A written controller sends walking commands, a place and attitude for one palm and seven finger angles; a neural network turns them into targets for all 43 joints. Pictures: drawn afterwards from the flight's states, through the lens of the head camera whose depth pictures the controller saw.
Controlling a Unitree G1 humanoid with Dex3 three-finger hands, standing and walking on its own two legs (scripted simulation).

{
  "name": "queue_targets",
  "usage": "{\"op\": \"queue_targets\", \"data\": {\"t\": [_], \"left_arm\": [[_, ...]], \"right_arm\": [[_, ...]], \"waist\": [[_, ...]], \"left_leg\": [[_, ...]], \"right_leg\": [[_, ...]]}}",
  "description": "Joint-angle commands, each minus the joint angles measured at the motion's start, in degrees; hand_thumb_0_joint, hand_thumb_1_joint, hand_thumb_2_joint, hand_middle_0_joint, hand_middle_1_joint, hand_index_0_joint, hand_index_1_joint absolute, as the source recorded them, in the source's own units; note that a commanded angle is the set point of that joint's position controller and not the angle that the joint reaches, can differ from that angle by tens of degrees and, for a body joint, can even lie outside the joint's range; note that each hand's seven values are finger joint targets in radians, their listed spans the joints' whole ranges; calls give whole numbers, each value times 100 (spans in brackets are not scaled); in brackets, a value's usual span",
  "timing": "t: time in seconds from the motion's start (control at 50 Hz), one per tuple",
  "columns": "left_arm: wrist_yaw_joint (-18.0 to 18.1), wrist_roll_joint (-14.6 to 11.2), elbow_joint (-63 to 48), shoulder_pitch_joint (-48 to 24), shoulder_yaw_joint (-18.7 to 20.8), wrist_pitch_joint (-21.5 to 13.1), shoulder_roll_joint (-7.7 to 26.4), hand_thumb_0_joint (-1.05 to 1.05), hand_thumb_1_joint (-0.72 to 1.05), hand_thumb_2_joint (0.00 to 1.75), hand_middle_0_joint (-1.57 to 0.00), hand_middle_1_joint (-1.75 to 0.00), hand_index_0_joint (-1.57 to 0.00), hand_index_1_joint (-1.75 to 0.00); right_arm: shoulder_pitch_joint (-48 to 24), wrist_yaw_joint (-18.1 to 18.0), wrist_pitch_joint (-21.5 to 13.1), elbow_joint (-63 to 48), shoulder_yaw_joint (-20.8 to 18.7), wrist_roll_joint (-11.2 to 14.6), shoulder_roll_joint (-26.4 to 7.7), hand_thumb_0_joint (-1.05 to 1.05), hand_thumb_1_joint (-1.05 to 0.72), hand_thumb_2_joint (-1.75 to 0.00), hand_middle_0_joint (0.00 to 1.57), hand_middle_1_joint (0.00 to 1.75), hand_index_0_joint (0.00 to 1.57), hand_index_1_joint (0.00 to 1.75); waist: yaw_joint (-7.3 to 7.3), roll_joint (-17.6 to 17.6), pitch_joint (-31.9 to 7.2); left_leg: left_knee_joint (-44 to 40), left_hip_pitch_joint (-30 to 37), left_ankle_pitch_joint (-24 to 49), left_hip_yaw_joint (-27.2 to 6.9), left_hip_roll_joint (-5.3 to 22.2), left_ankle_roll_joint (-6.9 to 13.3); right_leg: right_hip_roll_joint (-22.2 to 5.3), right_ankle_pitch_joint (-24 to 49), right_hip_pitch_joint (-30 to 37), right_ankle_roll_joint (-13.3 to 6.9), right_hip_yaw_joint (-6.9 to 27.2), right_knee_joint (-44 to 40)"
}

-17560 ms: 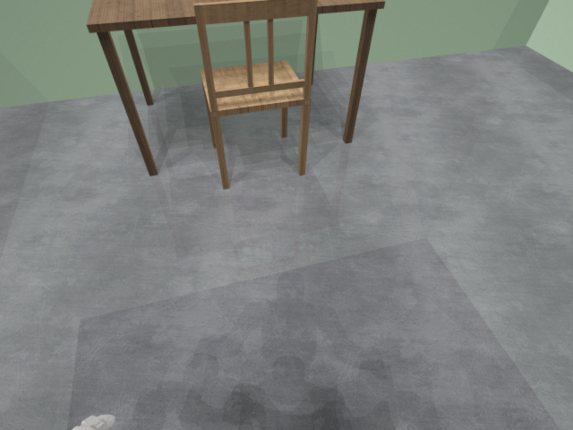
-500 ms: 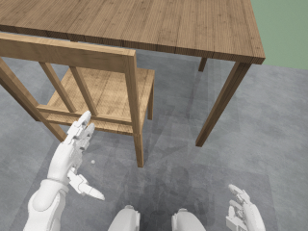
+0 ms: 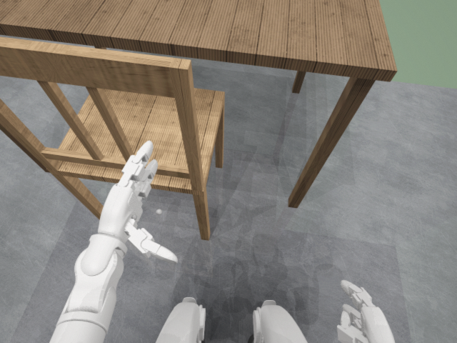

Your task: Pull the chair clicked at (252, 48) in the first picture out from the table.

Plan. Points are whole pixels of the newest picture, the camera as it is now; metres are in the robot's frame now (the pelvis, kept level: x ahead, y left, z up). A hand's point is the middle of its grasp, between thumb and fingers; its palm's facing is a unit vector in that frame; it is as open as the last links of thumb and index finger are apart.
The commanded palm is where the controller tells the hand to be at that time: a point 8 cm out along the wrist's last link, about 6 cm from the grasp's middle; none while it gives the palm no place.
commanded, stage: aim the fingers beside a spindle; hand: left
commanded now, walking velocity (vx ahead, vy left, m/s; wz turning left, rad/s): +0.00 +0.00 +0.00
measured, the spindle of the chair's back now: (75, 124) +0.53 +0.33 +0.00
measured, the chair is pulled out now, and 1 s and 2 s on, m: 0.00 0.00 0.00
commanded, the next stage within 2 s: push the fingers through the gap in 0.90 s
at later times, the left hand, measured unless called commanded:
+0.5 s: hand (179, 200) +0.36 +0.10 +0.01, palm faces -0.18 -0.98 -0.03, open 16.9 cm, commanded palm +0.34 +0.15 +0.02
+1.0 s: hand (176, 202) +0.35 +0.10 +0.01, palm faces -0.18 -0.98 -0.02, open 16.9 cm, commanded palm +0.34 +0.15 +0.02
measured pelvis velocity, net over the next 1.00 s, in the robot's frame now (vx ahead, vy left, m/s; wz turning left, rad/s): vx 0.00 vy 0.00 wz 0.00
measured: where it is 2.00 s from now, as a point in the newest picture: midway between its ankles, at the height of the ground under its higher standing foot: outside the picture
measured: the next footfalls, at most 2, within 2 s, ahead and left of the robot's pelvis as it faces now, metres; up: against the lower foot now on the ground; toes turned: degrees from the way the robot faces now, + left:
none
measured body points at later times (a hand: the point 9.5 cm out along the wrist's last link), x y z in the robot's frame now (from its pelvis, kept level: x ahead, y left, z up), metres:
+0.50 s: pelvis +0.00 +0.00 -0.01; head +0.11 +0.00 +0.43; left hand +0.36 +0.15 +0.01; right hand +0.13 -0.25 -0.12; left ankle +0.02 +0.11 -0.63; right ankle +0.02 -0.11 -0.63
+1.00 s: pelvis +0.00 +0.00 -0.01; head +0.11 +0.00 +0.43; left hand +0.35 +0.16 +0.02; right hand +0.14 -0.25 -0.12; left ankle +0.02 +0.11 -0.63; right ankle +0.02 -0.11 -0.63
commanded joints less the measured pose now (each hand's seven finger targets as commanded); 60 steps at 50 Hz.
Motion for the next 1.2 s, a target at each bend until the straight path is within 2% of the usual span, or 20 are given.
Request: {"op": "queue_targets", "data": {"t": [0.0, 0.16, 0.18, 0.28, 0.32, 0.34, 0.36, 0.4, 0.54, 0.6, 0.62, 0.74, 0.76, 0.82, 0.86, 0.94, 1.0, 1.04, 1.08, 1.18], "left_arm": [[153, 4, -1138, -1370, 75, -472, 410, 0, -50, 30, -6, -8, -6, -8], [438, 164, -717, -1840, 247, -549, 497, 0, -50, 30, -6, -8, -6, -8], [439, 162, -669, -1967, 114, -568, 355, 0, -50, 30, -6, -8, -6, -8], [458, 166, -539, -2105, -40, -614, 191, 0, -50, 30, -6, -8, -6, -8], [493, 193, -544, -2017, 153, -613, 416, 0, -50, 30, -6, -8, -6, -8], [496, 196, -585, -1940, 92, -606, 326, 0, -50, 30, -6, -8, -6, -8], [503, 189, -479, -1739, 139, -578, 322, 0, -50, 30, -6, -8, -6, -8], [518, 201, -409, -1902, 24, -562, 230, 0, -50, 30, -6, -8, -6, -8], [611, 233, -720, -2129, 128, -769, 387, 0, -50, 30, -6, -8, -6, -8], [560, 223, -438, -2039, -9, -722, 242, 0, -50, 30, -6, -8, -6, -8], [557, 206, -296, -2115, 107, -712, 349, 0, -50, 30, -6, -8, -6, -8], [462, 175, -563, -2152, 42, -752, 324, 0, -50, 30, -6, -8, -6, -8], [446, 163, -467, -2011, -40, -726, 194, 0, -50, 30, -6, -8, -6, -8], [464, 165, -476, -2056, -8, -713, 282, 0, -50, 30, -6, -8, -6, -8], [494, 189, -437, -2021, 58, -713, 312, 0, -50, 30, -6, -8, -6, -8], [549, 230, -482, -2021, 40, -733, 299, 0, -50, 30, -6, -8, -6, -8], [574, 244, -550, -2383, -158, -756, 158, 0, -50, 30, -6, -8, -6, -8], [612, 267, -463, -2455, -17, -767, 287, 0, -50, 30, -6, -8, -6, -8], [631, 267, -439, -2597, -107, -767, 176, 0, -50, 30, -6, -8, -6, -8], [679, 301, -40, -2827, 2, -674, 241, 0, -50, 30, -6, -8, -6, -8]], "right_arm": [[96, -14, -167, -705, -313, -19, -749, 0, -90, -90, 20, 30, 20, 30], [118, 44, 39, -656, -312, -58, -725, 0, -90, -90, 20, 30, 20, 30], [123, 46, 53, -646, -314, -62, -705, 0, -90, -90, 20, 30, 20, 30], [174, 65, 111, -604, -331, -63, -708, 0, -90, -90, 20, 30, 20, 30], [180, 66, 145, -622, -344, -65, -742, 0, -90, -90, 20, 30, 20, 30], [183, 85, 165, -638, -335, -68, -710, 0, -90, -90, 20, 30, 20, 30], [186, 93, 194, -655, -337, -55, -706, 0, -90, -90, 20, 30, 20, 30], [179, 97, 236, -653, -331, -39, -706, 0, -90, -90, 20, 30, 20, 30], [166, 70, 258, -638, -344, -65, -704, 0, -90, -90, 20, 30, 20, 30], [138, 74, 284, -625, -326, -50, -703, 0, -90, -90, 20, 30, 20, 30], [147, 60, 284, -606, -324, -44, -718, 0, -90, -90, 20, 30, 20, 30], [137, 50, 280, -641, -336, -43, -717, 0, -90, -90, 20, 30, 20, 30], [147, 59, 282, -647, -339, -41, -700, 0, -90, -90, 20, 30, 20, 30], [134, 57, 289, -650, -326, -42, -727, 0, -90, -90, 20, 30, 20, 30], [131, 60, 311, -642, -338, -45, -730, 0, -90, -90, 20, 30, 20, 30], [107, 65, 328, -665, -330, -52, -721, 0, -90, -90, 20, 30, 20, 30], [93, 62, 322, -635, -330, -55, -718, 0, -90, -90, 20, 30, 20, 30], [124, 45, 318, -596, -332, -64, -736, 0, -90, -90, 20, 30, 20, 30], [128, 53, 315, -569, -329, -69, -723, 0, -90, -90, 20, 30, 20, 30], [190, 57, 362, -525, -326, -76, -745, 0, -90, -90, 20, 30, 20, 30]], "waist": [[-97, 47, -2043], [-63, -65, -2256], [-140, -152, -2232], [-174, -38, -2379], [-84, 24, -2481], [-70, 35, -2530], [-33, -69, -2441], [-135, -238, -2214], [-111, -5, -2515], [-185, -206, -2192], [-202, -241, -2086], [-135, 30, -2441], [-140, -29, -2405], [-152, 7, -2260], [-150, -169, -2278], [-111, -22, -2259], [-227, 19, -2221], [-219, -34, -2319], [-229, 122, -2333], [-252, -42, -2346]], "left_leg": [[-815, 1488, 1823, -94, 80, 45], [-655, 1162, 1740, -12, 46, 56], [-642, 1141, 1719, -2, 39, 69], [-603, 1227, 1795, -19, 52, 55], [-616, 1249, 1905, -25, 47, 47], [-629, 1281, 1959, -1, 42, 45], [-672, 1245, 1963, -4, 49, 33], [-664, 1087, 1732, 12, 48, 60], [-636, 1272, 1854, 2, 41, 60], [-660, 1053, 1552, 30, 34, 71], [-638, 951, 1473, 27, 29, 89], [-651, 1242, 1770, 13, 37, 60], [-662, 1285, 1797, 8, 38, 61], [-667, 1186, 1720, -19, 36, 66], [-662, 1184, 1720, -15, 42, 60], [-681, 1259, 1722, -37, 41, 50], [-664, 1298, 1584, -58, 44, 53], [-631, 1329, 1654, -77, 52, 54], [-655, 1438, 1698, -97, 55, 27], [-647, 1308, 1673, -83, 49, 32]], "right_leg": [[-74, 1659, 936, -41, 112, -861], [-68, 1746, 1056, -41, 201, -741], [-67, 1763, 1068, -28, 207, -765], [-69, 1818, 971, -36, 204, -732], [-57, 1889, 1027, -61, 198, -675], [-73, 1980, 1109, -53, 203, -683], [-68, 1986, 1138, -55, 179, -690], [-67, 1832, 1072, -31, 196, -770], [-67, 1915, 1109, -45, 222, -702], [-69, 1671, 1074, -20, 232, -821], [-57, 1592, 1024, -25, 246, -839], [-81, 1855, 1096, -48, 226, -748], [-74, 1868, 1082, -42, 208, -767], [-60, 1768, 1012, -59, 192, -759], [-68, 1785, 1028, -41, 190, -760], [-61, 1714, 932, -60, 173, -740], [-66, 1548, 787, -49, 166, -774], [-56, 1589, 760, -53, 160, -733], [-61, 1573, 682, -61, 128, -718], [-53, 1589, 734, -53, 135, -731]]}}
